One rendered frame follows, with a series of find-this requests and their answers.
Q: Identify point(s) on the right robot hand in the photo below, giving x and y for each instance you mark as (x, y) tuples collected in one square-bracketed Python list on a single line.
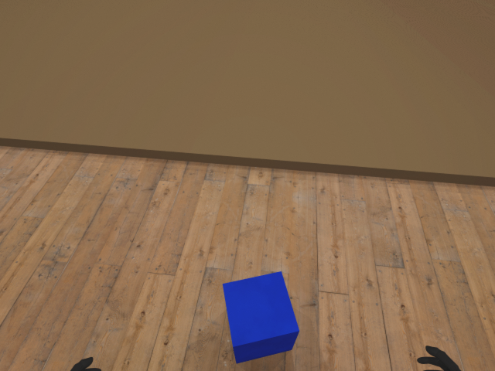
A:
[(440, 359)]

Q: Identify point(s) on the carton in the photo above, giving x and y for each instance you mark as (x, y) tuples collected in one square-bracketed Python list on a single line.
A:
[(261, 318)]

